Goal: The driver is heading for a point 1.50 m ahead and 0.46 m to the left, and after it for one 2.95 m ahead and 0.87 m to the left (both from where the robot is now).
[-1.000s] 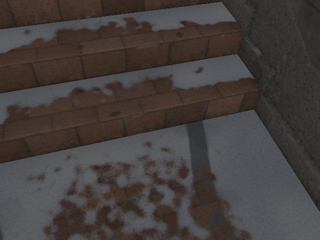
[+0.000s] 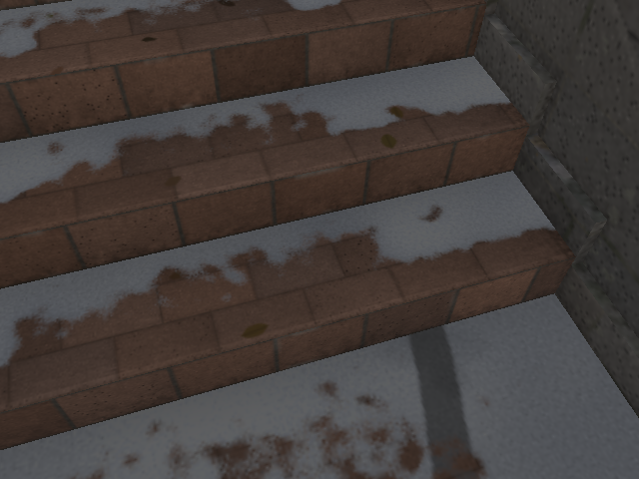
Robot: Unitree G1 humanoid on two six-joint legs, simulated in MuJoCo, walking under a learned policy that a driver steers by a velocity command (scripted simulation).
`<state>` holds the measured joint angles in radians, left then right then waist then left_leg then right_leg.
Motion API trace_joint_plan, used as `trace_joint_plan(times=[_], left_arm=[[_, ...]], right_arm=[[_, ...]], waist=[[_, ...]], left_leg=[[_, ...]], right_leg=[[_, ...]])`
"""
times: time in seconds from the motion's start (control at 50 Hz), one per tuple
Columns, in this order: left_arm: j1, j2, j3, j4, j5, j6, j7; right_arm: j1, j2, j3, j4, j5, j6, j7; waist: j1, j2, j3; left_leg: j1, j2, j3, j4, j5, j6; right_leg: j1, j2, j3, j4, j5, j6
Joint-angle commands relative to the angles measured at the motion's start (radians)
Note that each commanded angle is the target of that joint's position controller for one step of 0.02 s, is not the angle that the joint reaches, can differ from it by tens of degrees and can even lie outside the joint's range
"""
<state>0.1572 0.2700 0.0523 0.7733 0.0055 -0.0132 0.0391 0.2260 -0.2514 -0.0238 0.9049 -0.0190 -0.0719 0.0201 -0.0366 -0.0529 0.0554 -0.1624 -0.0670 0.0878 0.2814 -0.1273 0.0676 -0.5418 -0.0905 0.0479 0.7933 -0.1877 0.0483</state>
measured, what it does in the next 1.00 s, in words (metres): walks ahead: right foot, then right foot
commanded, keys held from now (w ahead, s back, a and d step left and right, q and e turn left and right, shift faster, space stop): no key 0.38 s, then w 0.62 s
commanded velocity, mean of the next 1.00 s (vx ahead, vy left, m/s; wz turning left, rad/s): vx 0.23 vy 0.00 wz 0.00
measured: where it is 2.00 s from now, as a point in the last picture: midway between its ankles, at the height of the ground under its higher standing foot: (243, 290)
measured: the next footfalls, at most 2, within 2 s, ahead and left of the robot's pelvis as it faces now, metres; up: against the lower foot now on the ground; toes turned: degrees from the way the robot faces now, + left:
right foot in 0.12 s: +0.14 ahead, -0.14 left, +0.00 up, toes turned +0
right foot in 1.00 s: +0.42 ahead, -0.14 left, +0.00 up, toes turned -1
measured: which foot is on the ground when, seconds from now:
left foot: down 0.00-1.00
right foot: up 0.00-0.10, down 0.12-0.62, up 0.64-0.98, down 1.00-1.00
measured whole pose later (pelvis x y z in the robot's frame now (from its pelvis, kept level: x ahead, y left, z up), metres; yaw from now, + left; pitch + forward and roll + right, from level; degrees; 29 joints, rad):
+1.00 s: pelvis +0.25 -0.04 -0.03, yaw +2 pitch +2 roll -1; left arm -0.11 0.24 0.03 0.74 -0.02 -0.09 -0.03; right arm 0.51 -0.25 -0.03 1.09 0.00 -0.07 -0.02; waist -0.09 -0.01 0.05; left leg 0.19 0.03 0.00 0.29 -0.46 0.00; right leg -0.49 0.01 -0.06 0.52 -0.06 -0.09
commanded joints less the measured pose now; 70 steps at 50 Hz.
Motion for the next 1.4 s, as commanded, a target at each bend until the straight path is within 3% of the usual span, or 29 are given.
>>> trace_joint_plan(times=[0.02, 0.1, 0.12, 0.14, 0.16, 0.2, 0.38, 0.42, 0.48, 0.56, 0.6, 0.62, 0.64, 0.66, 0.68, 0.74, 0.8, 0.84, 0.9, 0.96, 1.0, 1.02, 1.04, 1.06, 1.08, 1.1, 1.2, 1.32, 1.4], left_arm=[[0.071, 0.058, 0.012, -0.029, -0.002, 0.013, -0.006], [0.048, 0.081, 0.024, -0.04, 0.014, 0.01, -0.006], [0.048, 0.129, 0.034, -0.048, 0.019, 0.004, 0.001], [0.026, 0.19, 0.044, -0.056, 0.013, 0.004, 0.007], [0.004, 0.121, 0.029, -0.041, 0.007, 0.005, 0.0], [-0.035, 0.059, 0.017, -0.042, 0.004, 0.0, -0.019], [-0.029, 0.085, 0.023, 0.035, -0.004, -0.02, -0.015], [-0.006, 0.091, 0.029, 0.066, -0.013, -0.013, -0.014], [0.017, 0.107, 0.038, 0.081, -0.021, -0.016, -0.015], [0.075, 0.142, 0.05, 0.102, -0.025, -0.056, -0.025], [-0.056, 0.122, 0.043, 0.056, -0.031, -0.062, -0.031], [-0.16, 0.088, 0.032, 0.017, -0.035, -0.066, -0.038], [-0.209, 0.032, 0.019, -0.02, -0.03, -0.084, -0.044], [-0.222, 0.076, 0.028, -0.024, -0.024, -0.097, -0.044], [-0.195, 0.09, 0.034, -0.01, -0.034, -0.102, -0.051], [-0.184, 0.049, 0.022, -0.004, -0.039, -0.099, -0.066], [-0.251, -0.003, 0.0, -0.039, -0.03, -0.095, -0.082], [-0.32, -0.036, -0.019, -0.067, -0.028, -0.092, -0.087], [-0.348, 0.031, -0.008, -0.093, -0.038, -0.086, -0.077], [-0.238, 0.107, 0.021, -0.076, -0.035, -0.086, -0.068], [0.09, 0.175, 0.057, 0.022, -0.027, -0.07, -0.054], [0.243, 0.263, 0.075, 0.058, 0.003, -0.063, -0.046], [0.261, 0.204, 0.056, 0.084, 0.008, -0.064, -0.061], [0.142, 0.157, 0.037, 0.067, -0.007, -0.074, -0.068], [0.035, 0.12, 0.024, 0.05, -0.015, -0.08, -0.07], [-0.032, 0.093, 0.013, 0.047, -0.012, -0.089, -0.077], [-0.038, 0.1, 0.011, 0.092, 0.003, -0.115, -0.071], [0.061, 0.136, 0.015, 0.131, -0.001, -0.103, -0.031], [0.28, 0.079, -0.001, 0.234, 0.005, -0.066, -0.014]], right_arm=[[-0.062, -0.16, -0.029, -0.05, 0.007, 0.004, -0.006], [-0.059, -0.121, -0.011, -0.028, 0.027, 0.027, -0.007], [-0.02, -0.086, 0.002, -0.022, 0.012, 0.022, -0.011], [0.085, -0.085, 0.001, -0.006, -0.006, 0.014, -0.011], [0.104, -0.062, 0.007, 0.007, -0.003, 0.019, -0.02], [0.005, -0.115, -0.001, 0.002, 0.005, 0.041, -0.035], [-0.016, -0.116, -0.007, 0.05, 0.015, 0.068, -0.05], [0.008, -0.11, -0.009, 0.072, 0.021, 0.075, -0.051], [-0.023, -0.096, -0.009, 0.062, 0.029, 0.064, -0.049], [-0.011, -0.078, -0.004, 0.052, 0.039, 0.003, -0.032], [0.083, -0.088, -0.007, 0.094, 0.038, -0.012, -0.019], [0.17, -0.119, -0.017, 0.134, 0.039, -0.017, -0.018], [0.268, -0.21, -0.045, 0.18, 0.045, -0.017, -0.022], [0.292, -0.215, -0.046, 0.174, 0.035, -0.018, -0.017], [0.293, -0.17, -0.033, 0.169, 0.019, -0.024, -0.015], [0.263, -0.13, -0.02, 0.154, 0.024, -0.02, -0.013], [0.211, -0.092, -0.003, 0.126, 0.02, -0.003, -0.027], [0.216, -0.123, -0.007, 0.12, 0.017, -0.009, -0.039], [0.242, -0.176, -0.026, 0.137, 0.034, -0.025, -0.045], [0.225, -0.191, -0.041, 0.136, 0.033, -0.019, -0.045], [0.193, -0.18, -0.039, 0.111, 0.005, -0.004, -0.048], [0.286, -0.057, -0.004, 0.083, -0.013, -0.012, -0.037], [0.332, -0.021, 0.007, 0.115, 0.016, -0.034, -0.02], [0.226, -0.12, -0.022, 0.082, 0.049, -0.051, -0.01], [0.138, -0.14, -0.026, 0.053, 0.064, -0.057, -0.012], [0.112, -0.123, -0.025, 0.047, 0.056, -0.051, -0.021], [0.125, -0.062, -0.027, 0.038, 0.029, -0.003, -0.043], [-0.011, -0.062, -0.032, -0.001, 0.031, 0.013, -0.035], [-0.109, -0.012, -0.026, -0.048, 0.05, 0.014, -0.034]], waist=[[0.043, 0.126, -0.106], [0.061, 0.093, -0.086], [0.048, 0.038, -0.101], [-0.032, -0.076, -0.127], [-0.035, -0.126, -0.159], [0.009, -0.044, -0.104], [0.021, 0.035, -0.132], [0.02, 0.028, -0.137], [0.04, 0.008, 0.011], [0.033, -0.112, 0.011], [-0.037, -0.054, -0.004], [-0.084, 0.042, -0.002], [-0.093, 0.256, -0.007], [-0.111, 0.307, 0.033], [-0.087, 0.208, 0.038], [-0.046, 0.114, 0.042], [-0.033, 0.133, 0.057], [-0.043, 0.152, 0.068], [-0.022, 0.19, 0.07], [0.071, 0.217, -0.033], [0.215, 0.197, -0.213], [0.185, -0.068, -0.387], [0.165, -0.198, -0.496], [0.142, -0.121, -0.287], [0.105, -0.052, -0.153], [0.061, 0.018, -0.079], [-0.018, -0.026, -0.033], [0.025, -0.012, -0.005], [0.099, -0.004, 0.039]], left_leg=[[-0.073, 0.284, -0.118, -0.055, 0.395, 0.173], [-0.075, 0.239, -0.152, 0.04, 0.108, 0.096], [-0.101, 0.184, -0.134, 0.101, 0.023, 0.034], [-0.157, 0.103, -0.088, 0.14, -0.127, -0.012], [-0.105, 0.09, -0.065, 0.118, -0.168, -0.044], [-0.074, 0.093, -0.058, 0.115, -0.108, -0.057], [-0.014, 0.118, -0.073, 0.141, 0.073, -0.06], [-0.025, 0.087, -0.041, 0.158, -0.157, -0.048], [-0.18, 0.083, -0.05, 0.219, -0.442, -0.009], [-0.244, 0.071, -0.065, 0.354, -0.343, 0.041], [-0.091, 0.097, -0.106, 0.224, -0.299, 0.084], [0.06, 0.15, -0.192, 0.111, -0.259, 0.104], [0.26, 0.274, -0.409, 0.007, -0.159, 0.141], [0.364, 0.411, -0.579, -0.03, 0.082, 0.196], [0.407, 0.444, -0.579, -0.007, 0.202, 0.214], [0.452, 0.395, -0.402, -0.025, 0.333, 0.153], [0.25, 0.283, -0.237, -0.111, 0.323, 0.106], [0.114, 0.239, -0.169, -0.167, 0.299, 0.093], [0.143, 0.272, -0.161, -0.171, 0.377, 0.079], [0.242, 0.304, -0.141, 0.021, 0.77, 0.042], [0.059, 0.246, -0.12, 0.381, 0.758, 0.001], [-0.305, 0.106, -0.085, 0.783, 0.204, -0.046], [-0.432, 0.01, -0.19, 1.048, -0.432, -0.045], [-0.521, 0.079, -0.219, 1.137, -0.391, -0.024], [-0.519, 0.134, -0.184, 1.11, -0.292, -0.009], [-0.472, 0.174, -0.162, 1.051, -0.222, -0.014], [-0.366, 0.225, -0.15, 0.862, -0.127, -0.045], [-0.5, 0.212, -0.136, 0.724, 0.044, -0.082], [-1.05, 0.186, -0.215, 1.238, -0.23, -0.061]], right_leg=[[0.222, -0.002, 0.0, -0.102, 0.051, -0.001], [0.359, 0.024, -0.017, -0.371, 0.135, -0.046], [0.438, -0.04, 0.058, -0.405, 0.364, -0.066], [0.505, -0.111, 0.127, -0.359, 0.501, -0.12], [0.452, -0.108, 0.133, -0.365, 0.358, -0.161], [0.381, -0.026, 0.08, -0.363, 0.253, -0.116], [0.425, 0.006, 0.035, -0.305, 0.431, -0.114], [0.418, 0.036, 0.011, -0.304, 0.14, -0.124], [0.304, -0.006, 0.112, -0.386, -0.428, -0.173], [0.349, -0.176, 0.404, -0.509, -0.417, -0.284], [0.252, -0.117, 0.28, -0.434, -0.269, -0.235], [0.124, -0.024, 0.121, -0.29, -0.113, -0.171], [-0.082, 0.123, -0.1, -0.024, -0.026, -0.084], [-0.29, 0.126, -0.102, 0.132, -0.313, -0.055], [-0.379, 0.074, -0.038, 0.27, -0.369, -0.063], [-0.48, 0.002, -0.036, 0.329, -0.186, -0.083], [-0.273, 0.022, -0.111, 0.112, 0.004, -0.054], [-0.08, 0.062, -0.149, -0.075, 0.13, -0.045], [0.032, 0.084, -0.13, -0.208, 0.167, -0.076], [0.195, 0.123, -0.128, -0.259, 0.137, -0.141], [0.632, 0.08, -0.066, -0.252, 0.155, -0.207], [1.025, -0.182, 0.304, -0.255, 0.089, -0.331], [1.027, -0.319, 0.688, -0.477, -0.065, -0.419], [0.826, -0.274, 0.595, -0.531, -0.157, -0.362], [0.634, -0.237, 0.43, -0.569, -0.129, -0.327], [0.472, -0.192, 0.316, -0.608, -0.037, -0.303], [0.245, -0.119, 0.091, -0.715, 0.069, -0.305], [0.325, -0.15, 0.006, -0.759, -0.058, -0.29], [0.753, -0.281, 0.078, -0.693, -0.005, -0.303]])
